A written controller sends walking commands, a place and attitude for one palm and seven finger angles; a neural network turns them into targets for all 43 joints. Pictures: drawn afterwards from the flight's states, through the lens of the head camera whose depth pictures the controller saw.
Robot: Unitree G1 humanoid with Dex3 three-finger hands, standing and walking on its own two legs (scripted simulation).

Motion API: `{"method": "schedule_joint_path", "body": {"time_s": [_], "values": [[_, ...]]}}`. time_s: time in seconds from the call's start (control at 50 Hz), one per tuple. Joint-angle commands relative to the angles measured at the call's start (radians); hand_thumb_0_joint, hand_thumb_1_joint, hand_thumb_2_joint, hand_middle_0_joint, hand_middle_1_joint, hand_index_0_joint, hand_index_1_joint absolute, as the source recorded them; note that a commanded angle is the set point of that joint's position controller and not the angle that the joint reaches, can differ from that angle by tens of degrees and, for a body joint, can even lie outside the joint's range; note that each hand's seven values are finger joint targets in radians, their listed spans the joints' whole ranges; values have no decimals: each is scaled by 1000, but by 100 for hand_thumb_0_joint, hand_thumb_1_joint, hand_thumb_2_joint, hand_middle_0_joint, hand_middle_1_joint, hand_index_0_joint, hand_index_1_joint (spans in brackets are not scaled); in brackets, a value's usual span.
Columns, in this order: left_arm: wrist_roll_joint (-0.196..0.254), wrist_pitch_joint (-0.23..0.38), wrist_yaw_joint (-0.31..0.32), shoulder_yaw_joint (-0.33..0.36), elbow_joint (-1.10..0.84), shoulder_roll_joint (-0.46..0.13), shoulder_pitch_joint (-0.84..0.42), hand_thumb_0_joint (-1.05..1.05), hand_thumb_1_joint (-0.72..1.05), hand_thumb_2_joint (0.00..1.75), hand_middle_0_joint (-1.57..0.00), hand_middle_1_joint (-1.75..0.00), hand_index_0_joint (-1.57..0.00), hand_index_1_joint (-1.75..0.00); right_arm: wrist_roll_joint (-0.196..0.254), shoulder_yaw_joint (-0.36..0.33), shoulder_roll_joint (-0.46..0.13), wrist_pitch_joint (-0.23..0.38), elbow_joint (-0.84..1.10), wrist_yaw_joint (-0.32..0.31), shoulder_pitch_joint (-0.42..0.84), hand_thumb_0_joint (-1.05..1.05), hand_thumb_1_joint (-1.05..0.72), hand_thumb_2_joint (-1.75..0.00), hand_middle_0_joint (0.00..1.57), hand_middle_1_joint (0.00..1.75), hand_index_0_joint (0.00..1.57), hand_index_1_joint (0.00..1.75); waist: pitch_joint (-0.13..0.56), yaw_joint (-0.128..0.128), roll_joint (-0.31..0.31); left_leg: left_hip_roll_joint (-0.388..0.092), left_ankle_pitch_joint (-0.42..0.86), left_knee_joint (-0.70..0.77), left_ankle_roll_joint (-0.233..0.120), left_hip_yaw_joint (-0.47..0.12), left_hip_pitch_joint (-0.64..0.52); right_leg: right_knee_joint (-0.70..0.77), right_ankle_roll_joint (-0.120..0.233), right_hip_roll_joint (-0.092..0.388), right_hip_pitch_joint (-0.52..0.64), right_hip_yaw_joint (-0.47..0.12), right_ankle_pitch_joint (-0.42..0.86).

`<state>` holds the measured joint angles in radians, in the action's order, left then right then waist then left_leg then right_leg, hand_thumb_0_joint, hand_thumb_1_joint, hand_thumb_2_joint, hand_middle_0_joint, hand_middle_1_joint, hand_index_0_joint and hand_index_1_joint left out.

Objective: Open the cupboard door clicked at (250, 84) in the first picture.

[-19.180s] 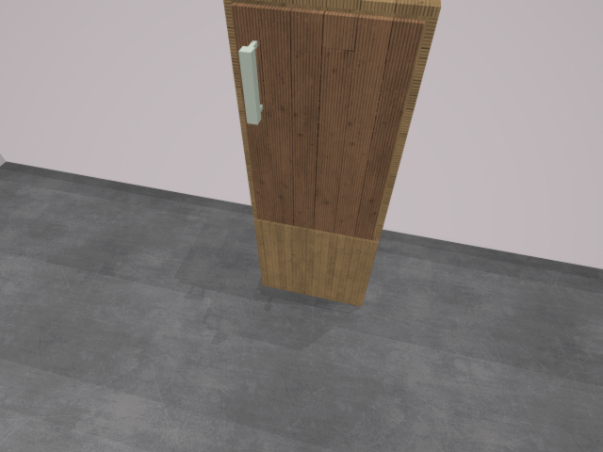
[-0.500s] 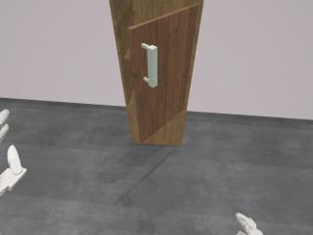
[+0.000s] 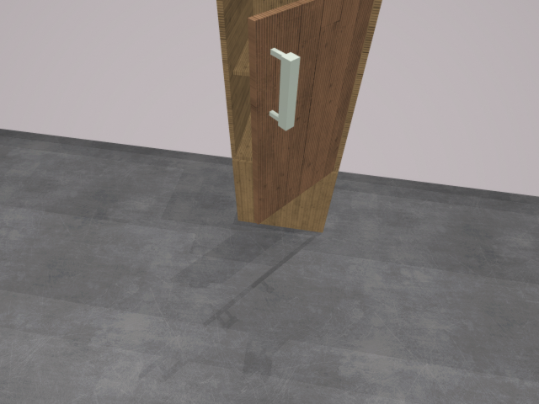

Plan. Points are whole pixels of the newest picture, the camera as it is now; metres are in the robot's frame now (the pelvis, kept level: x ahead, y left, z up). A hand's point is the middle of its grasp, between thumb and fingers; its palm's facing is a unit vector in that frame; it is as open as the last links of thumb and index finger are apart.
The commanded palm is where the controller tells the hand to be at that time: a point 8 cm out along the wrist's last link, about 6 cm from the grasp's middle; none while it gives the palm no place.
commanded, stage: let the arm hang, fingers relaxed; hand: left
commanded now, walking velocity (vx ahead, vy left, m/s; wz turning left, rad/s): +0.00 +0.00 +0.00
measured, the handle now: (281, 90) +0.66 +0.03 +0.11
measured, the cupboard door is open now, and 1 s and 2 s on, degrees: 51 51 51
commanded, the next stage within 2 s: look to check the result in 0.66 s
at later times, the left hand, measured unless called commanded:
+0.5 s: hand out of the picture +0.02 +0.19 -0.17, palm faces +0.00 -0.98 -0.21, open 7.4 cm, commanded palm none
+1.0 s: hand out of the picture +0.02 +0.19 -0.17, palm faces +0.00 -0.97 -0.25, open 7.4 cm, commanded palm none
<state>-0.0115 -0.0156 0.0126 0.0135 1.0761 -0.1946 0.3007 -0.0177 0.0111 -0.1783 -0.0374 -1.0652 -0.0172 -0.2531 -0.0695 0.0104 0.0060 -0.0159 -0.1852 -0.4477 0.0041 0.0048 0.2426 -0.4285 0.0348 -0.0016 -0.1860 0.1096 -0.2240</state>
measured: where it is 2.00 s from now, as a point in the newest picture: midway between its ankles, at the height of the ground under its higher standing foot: outside the picture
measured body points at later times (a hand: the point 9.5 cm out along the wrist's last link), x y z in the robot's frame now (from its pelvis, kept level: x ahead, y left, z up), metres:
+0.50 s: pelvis -0.01 +0.01 +0.00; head +0.00 +0.00 +0.45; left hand +0.02 +0.24 -0.15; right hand -0.02 -0.21 -0.17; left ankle +0.03 +0.12 -0.74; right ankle +0.01 -0.10 -0.74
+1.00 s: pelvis +0.01 +0.00 +0.00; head +0.02 -0.02 +0.45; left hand +0.02 +0.25 -0.15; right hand +0.01 -0.24 -0.16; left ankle +0.03 +0.12 -0.74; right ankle +0.01 -0.10 -0.74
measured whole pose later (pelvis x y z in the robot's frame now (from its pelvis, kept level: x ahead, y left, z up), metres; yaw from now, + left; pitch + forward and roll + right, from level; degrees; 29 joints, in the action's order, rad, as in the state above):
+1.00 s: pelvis +0.01 +0.00 +0.00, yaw -2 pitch -2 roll +0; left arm -0.01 0.01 0.02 0.02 1.15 -0.19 0.23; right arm -0.01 -0.01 -0.20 -0.01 -1.13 -0.02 -0.22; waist -0.06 -0.01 0.03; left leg -0.02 -0.17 -0.38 0.01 0.03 0.18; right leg -0.39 0.04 0.00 -0.15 0.08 -0.21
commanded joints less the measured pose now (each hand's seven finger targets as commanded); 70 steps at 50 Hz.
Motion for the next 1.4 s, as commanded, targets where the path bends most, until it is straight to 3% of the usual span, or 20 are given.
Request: {"method": "schedule_joint_path", "body": {"time_s": [0.0,0.12,0.32,0.46,0.58,0.74,0.94,1.34,1.36,1.38], "values": [[4,29,13,15,4,-107,8,0,90,90,-20,-30,-20,-30,2,-30,-103,32,6,-13,-36,0,-90,-90,20,30,20,30,55,-14,25,-88,41,102,-34,-75,-46,129,21,115,2,-122,2],[4,23,17,15,52,-107,23,0,90,90,-20,-30,-20,-30,-1,-31,-89,26,-36,-13,-74,0,-90,-90,20,30,20,30,-6,-17,-26,-79,-46,120,-34,-61,-25,152,24,116,-41,-128,-108],[1,20,20,25,53,-97,19,0,90,90,-20,-30,-20,-30,-6,-35,-71,28,-52,-12,-97,0,-90,-90,20,30,20,30,-33,-15,-1,-78,-98,137,-36,-72,15,129,23,110,-62,-134,-143],[-1,23,20,28,39,-89,3,0,90,90,-20,-30,-20,-30,-7,-38,-63,33,-47,-12,-86,0,-90,-90,20,30,20,30,-43,-13,8,-77,-81,142,-34,-70,27,123,19,109,-53,-138,-99],[1,32,21,31,32,-92,-14,0,90,90,-20,-30,-20,-30,-4,-40,-76,43,-42,-15,-74,0,-90,-90,20,30,20,30,18,-15,12,-89,29,131,-33,-70,-20,106,18,111,-10,-135,5],[1,34,20,29,36,-101,-29,0,90,90,-20,-30,-20,-30,-3,-41,-88,39,-43,-15,-50,0,-90,-90,20,30,20,30,-2,-19,10,-89,27,130,-29,-60,-40,129,17,113,-23,-140,-4],[2,42,18,31,38,-140,-51,0,90,90,-20,-30,-20,-30,-1,-43,-133,41,-42,-15,-9,0,-90,-90,20,30,20,30,26,-20,-13,-94,72,124,-28,-54,-81,145,20,119,-1,-148,46],[2,54,11,41,23,-236,-147,0,90,90,-20,-30,-20,-30,-2,-50,-233,48,-32,-9,84,0,-90,-90,20,30,20,30,55,-18,-2,-105,118,146,-23,-58,-116,172,21,130,53,-163,141],[2,51,10,41,21,-235,-149,0,90,90,-20,-30,-20,-30,-3,-49,-230,47,-32,-10,83,0,-90,-90,20,30,20,30,59,-19,1,-110,125,141,-21,-49,-124,166,21,130,51,-171,166],[3,43,12,38,23,-202,-136,0,90,90,-20,-30,-20,-30,-3,-45,-191,42,-34,-12,67,0,-90,-90,20,30,20,30,66,-20,-9,-112,133,121,-14,-32,-130,153,16,132,44,-175,206]]}}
